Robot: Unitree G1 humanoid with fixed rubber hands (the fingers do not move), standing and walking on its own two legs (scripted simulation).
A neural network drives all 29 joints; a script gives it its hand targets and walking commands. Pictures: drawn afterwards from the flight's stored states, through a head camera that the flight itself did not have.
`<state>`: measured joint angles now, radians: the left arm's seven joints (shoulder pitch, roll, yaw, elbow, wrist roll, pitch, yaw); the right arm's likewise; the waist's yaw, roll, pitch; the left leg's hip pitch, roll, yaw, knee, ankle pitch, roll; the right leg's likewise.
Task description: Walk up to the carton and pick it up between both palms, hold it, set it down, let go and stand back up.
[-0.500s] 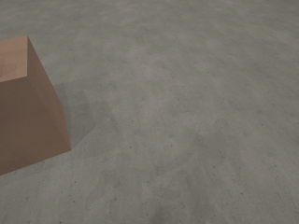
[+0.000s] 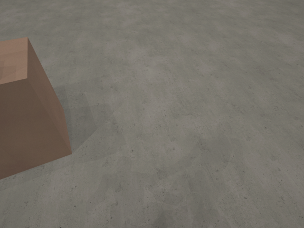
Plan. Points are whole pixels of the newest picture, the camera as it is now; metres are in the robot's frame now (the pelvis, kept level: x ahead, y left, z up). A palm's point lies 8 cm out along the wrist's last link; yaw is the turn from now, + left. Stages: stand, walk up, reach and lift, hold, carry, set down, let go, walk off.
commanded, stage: walk up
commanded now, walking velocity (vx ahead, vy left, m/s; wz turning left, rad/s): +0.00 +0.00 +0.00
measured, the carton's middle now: out of the picture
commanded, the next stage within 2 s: none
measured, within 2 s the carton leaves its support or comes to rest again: neither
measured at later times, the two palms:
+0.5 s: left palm out of the picture +0.02 +0.43 -0.10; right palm out of the picture +0.16 -0.26 -0.12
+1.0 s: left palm out of the picture +0.01 +0.52 -0.08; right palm (179, 184) +0.32 -0.08 -0.15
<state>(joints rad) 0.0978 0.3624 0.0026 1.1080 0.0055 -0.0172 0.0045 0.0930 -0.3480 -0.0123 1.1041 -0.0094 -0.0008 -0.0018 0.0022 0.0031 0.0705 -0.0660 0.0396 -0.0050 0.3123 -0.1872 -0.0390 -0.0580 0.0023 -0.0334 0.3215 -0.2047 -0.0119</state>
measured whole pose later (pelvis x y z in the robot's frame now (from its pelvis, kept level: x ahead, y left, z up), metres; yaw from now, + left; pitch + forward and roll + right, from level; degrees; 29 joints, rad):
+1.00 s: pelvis +0.11 +0.17 -0.02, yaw +22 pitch -3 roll -2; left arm 0.31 0.45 0.09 0.94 0.02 -0.11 0.06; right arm 0.21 -0.43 -0.12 0.84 -0.04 0.07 0.10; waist 0.02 0.13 0.08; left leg -0.48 -0.07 -0.11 1.10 -0.41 0.00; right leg -0.21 -0.07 -0.18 0.61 -0.34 0.01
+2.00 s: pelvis +0.25 +0.52 -0.06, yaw +33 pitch -6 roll +2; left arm 0.27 0.50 0.06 0.93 0.00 -0.08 0.04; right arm 0.16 -0.46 -0.12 0.82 -0.01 0.00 0.08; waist -0.01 -0.03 0.12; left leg -0.42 -0.01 0.09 0.86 -0.35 0.04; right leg -0.45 -0.10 0.03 1.26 -0.50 -0.05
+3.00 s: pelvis +0.32 +0.77 -0.06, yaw +27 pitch -3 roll +1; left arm 0.10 0.44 0.06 0.90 0.01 0.01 -0.01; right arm 0.21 -0.40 -0.05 0.93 0.00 -0.07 -0.04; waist -0.01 -0.04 0.16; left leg -0.41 0.04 0.09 0.94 -0.47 0.01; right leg -0.52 -0.02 -0.03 0.97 -0.45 -0.03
